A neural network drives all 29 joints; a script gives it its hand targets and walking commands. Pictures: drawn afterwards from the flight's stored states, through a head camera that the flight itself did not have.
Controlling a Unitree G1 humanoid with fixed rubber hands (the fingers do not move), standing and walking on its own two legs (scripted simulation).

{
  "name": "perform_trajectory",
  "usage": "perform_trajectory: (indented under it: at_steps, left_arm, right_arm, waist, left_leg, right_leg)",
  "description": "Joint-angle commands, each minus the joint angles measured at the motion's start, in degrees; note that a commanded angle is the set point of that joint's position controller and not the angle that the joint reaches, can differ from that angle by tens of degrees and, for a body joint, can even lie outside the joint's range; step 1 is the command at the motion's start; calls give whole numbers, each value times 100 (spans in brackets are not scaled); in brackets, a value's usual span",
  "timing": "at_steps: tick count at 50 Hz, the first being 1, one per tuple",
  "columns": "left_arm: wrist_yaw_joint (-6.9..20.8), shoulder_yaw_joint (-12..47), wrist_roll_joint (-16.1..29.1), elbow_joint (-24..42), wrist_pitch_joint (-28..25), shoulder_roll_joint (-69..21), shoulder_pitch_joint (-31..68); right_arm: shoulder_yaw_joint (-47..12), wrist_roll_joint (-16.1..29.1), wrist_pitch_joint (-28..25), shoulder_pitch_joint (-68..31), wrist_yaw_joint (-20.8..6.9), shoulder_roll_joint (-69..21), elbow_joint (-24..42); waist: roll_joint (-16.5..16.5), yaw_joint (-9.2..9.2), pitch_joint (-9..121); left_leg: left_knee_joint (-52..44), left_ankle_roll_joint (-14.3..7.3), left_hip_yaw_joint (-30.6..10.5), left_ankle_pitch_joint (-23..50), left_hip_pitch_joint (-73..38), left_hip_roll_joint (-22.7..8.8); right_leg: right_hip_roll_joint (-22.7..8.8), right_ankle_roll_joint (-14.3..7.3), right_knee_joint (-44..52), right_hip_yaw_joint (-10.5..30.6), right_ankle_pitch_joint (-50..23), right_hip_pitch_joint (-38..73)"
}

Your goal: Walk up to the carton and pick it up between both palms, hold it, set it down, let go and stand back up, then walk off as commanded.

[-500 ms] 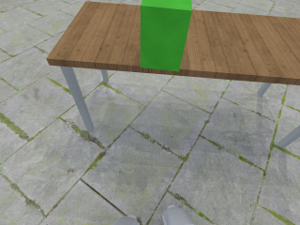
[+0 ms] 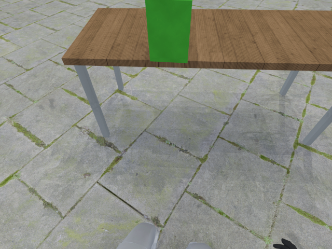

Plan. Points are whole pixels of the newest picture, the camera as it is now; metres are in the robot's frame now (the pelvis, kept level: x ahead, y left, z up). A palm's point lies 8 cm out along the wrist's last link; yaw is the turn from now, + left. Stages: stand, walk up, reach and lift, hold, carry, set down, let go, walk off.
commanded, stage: walk off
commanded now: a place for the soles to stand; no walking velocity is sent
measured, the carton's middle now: (170, 23) +1.02 +0.02 +0.07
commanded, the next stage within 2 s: stand in 1.40 s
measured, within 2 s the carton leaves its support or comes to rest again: neither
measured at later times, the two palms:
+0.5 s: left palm out of the picture +0.00 +0.33 -0.08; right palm out of the picture +0.02 -0.28 -0.08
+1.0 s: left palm out of the picture +0.01 +0.32 -0.09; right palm out of the picture +0.05 -0.26 -0.06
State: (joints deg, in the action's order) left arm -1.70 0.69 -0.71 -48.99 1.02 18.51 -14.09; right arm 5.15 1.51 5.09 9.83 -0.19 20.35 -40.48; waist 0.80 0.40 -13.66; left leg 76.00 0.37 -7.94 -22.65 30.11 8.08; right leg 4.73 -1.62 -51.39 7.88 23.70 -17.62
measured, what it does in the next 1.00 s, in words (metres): steps on the spot: left foot, then right foot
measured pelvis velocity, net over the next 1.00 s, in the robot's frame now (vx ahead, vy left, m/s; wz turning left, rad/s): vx -0.05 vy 0.03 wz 0.01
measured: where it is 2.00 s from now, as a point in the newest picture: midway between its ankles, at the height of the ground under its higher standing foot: outside the picture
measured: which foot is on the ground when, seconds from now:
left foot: up 0.00-0.14, down 0.16-1.00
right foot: down 0.00-0.18, up 0.20-0.40, down 0.42-1.00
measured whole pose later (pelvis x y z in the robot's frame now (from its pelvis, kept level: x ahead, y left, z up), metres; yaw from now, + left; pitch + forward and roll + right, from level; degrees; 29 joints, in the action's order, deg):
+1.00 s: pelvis -0.05 +0.03 +0.03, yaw +1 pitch -3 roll +1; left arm -1.4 0.7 -0.7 -53.5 -2.0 19.5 -14.0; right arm 1.8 1.5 -1.0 14.3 -0.2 20.0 -42.4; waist -1.0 0.4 -2.9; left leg 38.6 -1.3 -6.0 -19.8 15.4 5.2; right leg 1.5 2.1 -39.2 9.3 18.2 -18.0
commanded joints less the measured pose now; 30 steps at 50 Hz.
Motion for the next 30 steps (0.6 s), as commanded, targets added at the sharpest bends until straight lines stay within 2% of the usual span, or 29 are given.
perform_trajectory:
  at_steps: [1, 2, 4, 5, 6, 7, 8, 9, 10, 11, 12, 13, 14, 15, 17, 18, 19, 20, 21, 22, 23, 24, 25, 26, 27, 28, 29, 30]
  left_arm:
    - [-148, -913, -126, 828, -310, 1791, 356]
    - [-125, -912, -132, 748, -310, 1830, 168]
    - [-90, -920, -153, 683, -263, 1846, -52]
    - [-51, -924, -165, 685, -236, 1908, -4]
    - [-61, -920, -135, 688, -204, 1926, -59]
    - [-52, -859, -86, 722, -191, 1910, 119]
    - [-44, -780, -40, 560, -141, 1609, 9]
    - [-54, -708, 82, 557, -209, 1158, 302]
    - [-146, -825, 15, 486, -229, 1484, 582]
    - [-166, -872, 1, 470, -265, 1603, 522]
    - [-140, -817, 28, 351, -286, 1558, 262]
    - [-96, -772, 59, 277, -332, 1527, 121]
    - [-78, -794, 23, 283, -330, 1554, -38]
    - [-61, -756, 25, 261, -334, 1513, -107]
    - [-48, -715, 18, 272, -353, 1437, -112]
    - [-38, -690, 35, 218, -372, 1433, -182]
    - [0, -643, 25, 55, -412, 1397, -389]
    - [33, -673, 3, 56, -429, 1396, -570]
    - [18, -633, -18, 5, -479, 1423, -725]
    - [8, -635, -37, -34, -527, 1774, -634]
    - [-19, -723, -22, -66, -531, 2080, -406]
    - [-37, -766, -28, -8, -511, 2098, -111]
    - [-26, -770, 2, 151, -524, 1959, 233]
    - [-22, -753, 17, 236, -523, 1849, 529]
    - [17, -706, 18, 293, -519, 1782, 565]
    - [37, -712, -31, 277, -492, 1815, 438]
    - [40, -706, -40, 332, -446, 1740, 418]
    - [41, -665, -22, 298, -408, 1530, 392]
  right_arm:
    - [276, -201, -249, 292, 30, 1315, 49]
    - [279, -208, -290, 347, 35, 1305, 67]
    - [259, -237, -318, 388, 14, 1293, 91]
    - [281, -237, -374, 559, 43, 1300, -4]
    - [252, -246, -408, 713, 41, 1226, 74]
    - [310, -254, -488, 1150, 35, 1208, -141]
    - [356, -326, -544, 1406, 57, 1198, -271]
    - [453, -462, -584, 1305, 51, 1602, -201]
    - [475, -337, -639, 1087, 37, 1900, -86]
    - [412, -354, -703, 892, 59, 1747, 36]
    - [339, -362, -727, 565, 88, 1540, 80]
    - [287, -360, -716, 326, 95, 1353, 97]
    - [272, -340, -724, 327, 83, 1388, 153]
    - [274, -369, -725, 412, 79, 1463, 138]
    - [280, -377, -713, 545, 58, 1460, 125]
    - [264, -390, -674, 463, 47, 1470, 176]
    - [273, -399, -633, 166, 28, 1522, 131]
    - [259, -422, -613, 119, 23, 1464, 154]
    - [204, -428, -555, 169, 28, 1292, 128]
    - [133, -332, -545, 48, 25, 1161, 87]
    - [181, -243, -571, 195, 40, 1194, -145]
    - [221, -256, -606, 551, 33, 1324, -259]
    - [264, -250, -644, 779, 17, 1323, -367]
    - [252, -231, -682, 871, -11, 1324, -423]
    - [267, -227, -724, 965, -30, 1300, -490]
    - [253, -264, -732, 1018, -51, 1192, -485]
    - [256, -279, -776, 1010, -47, 1162, -438]
    - [285, -353, -799, 1146, -24, 1173, -507]
  waist:
    - [-456, -137, 723]
    - [-687, -198, 997]
    - [-913, -316, 1183]
    - [-1321, -323, 1235]
    - [-1365, -251, 1258]
    - [-1226, 54, 1394]
    - [-873, 165, 1499]
    - [643, 378, 1230]
    - [702, 487, 747]
    - [213, 340, 483]
    - [402, 186, 477]
    - [364, 114, 582]
    - [316, 65, 724]
    - [345, 91, 923]
    - [374, 120, 1045]
    - [549, 90, 907]
    - [609, -95, 879]
    - [605, -253, 900]
    - [72, -358, 847]
    - [-1027, -471, 510]
    - [-1268, -407, 433]
    - [-1057, -205, 388]
    - [-900, -18, 357]
    - [-860, 87, 340]
    - [-912, 141, 471]
    - [-874, 208, 576]
    - [-977, 252, 793]
    - [-515, 375, 782]
  left_leg:
    - [36, 136, -536, -608, 258, -64]
    - [-897, 181, -305, -974, 172, -255]
    - [-1983, 115, -2, -1464, -164, -392]
    - [-2562, 56, 226, -1706, -413, -478]
    - [-3349, -124, 215, -1709, -884, -542]
    - [-4389, -267, 289, -1108, -1824, -502]
    - [-5105, -418, -91, -1040, -2548, -541]
    - [-5802, -801, -2441, -1547, -2538, -1867]
    - [-6047, -963, -3496, -1697, -1560, -2494]
    - [-6078, -947, -3543, -1490, -1180, -2387]
    - [-6005, -874, -3047, -1389, -1064, -2200]
    - [-5770, -1086, -2611, -888, -1114, -2059]
    - [-5510, -1243, -2415, -307, -1147, -2020]
    - [-5437, -1401, -2404, -85, -1033, -2105]
    - [-5396, -1530, -2295, -528, -870, -2056]
    - [-5445, -1387, -2082, -919, -677, -1990]
    - [-5402, -1168, -1695, -1481, -247, -1775]
    - [-5326, -900, -1444, -1844, 245, -1619]
    - [-4723, -605, -1153, -2075, 602, -1326]
    - [-3607, -190, -519, -1829, 992, -530]
    - [-2447, -91, 29, -1276, 424, -84]
    - [-1995, -76, -161, -969, -62, -352]
    - [-1865, -63, -46, -779, -424, -513]
    - [-2056, -35, 41, -609, -686, -692]
    - [-2363, -58, 176, -602, -1062, -663]
    - [-3264, -132, 296, -592, -1527, -641]
    - [-4114, -234, 123, -393, -2067, -645]
    - [-5218, -329, -455, -598, -2646, -870]
  right_leg:
    - [-1525, -1130, 2767, 2567, 964, -239]
    - [-1515, -1096, 2761, 2431, 956, 269]
    - [-1590, -1093, 2802, 2394, 1003, 526]
    - [-1570, -1102, 2716, 2200, 763, 521]
    - [-1672, -1071, 2695, 2229, 569, 201]
    - [-1519, -845, 2392, 1843, 276, -409]
    - [-1241, -536, 1783, 1312, 255, -949]
    - [-207, -66, 459, 402, 738, -2100]
    - [92, 111, -280, 404, 1045, -1999]
    - [47, 95, -579, 754, 912, -1733]
    - [-105, 105, -603, 726, 711, -1517]
    - [-187, 104, -620, 472, 668, -1299]
    - [-264, 102, -655, 264, 675, -1106]
    - [-271, 46, -729, 242, 819, -859]
    - [-367, 16, -276, 15, 771, -531]
    - [-473, -18, 326, -47, 539, -273]
    - [-478, -59, 1100, -184, 171, 465]
    - [-384, -200, 1657, -84, 338, 1213]
    - [-488, -341, 2266, 502, 729, 1544]
    - [-1450, -697, 3378, 2394, 2288, 730]
    - [-2166, -1163, 4001, 3354, 2875, -73]
    - [-2227, -1297, 3849, 3421, 2438, -581]
    - [-2018, -1321, 3682, 3119, 2072, -853]
    - [-1859, -1253, 3399, 2709, 1335, -897]
    - [-1655, -1131, 3222, 2303, 879, -961]
    - [-1500, -984, 2994, 2016, 686, -1063]
    - [-1344, -814, 2607, 1635, 467, -1154]
    - [-1038, -519, 1908, 1032, 427, -1669]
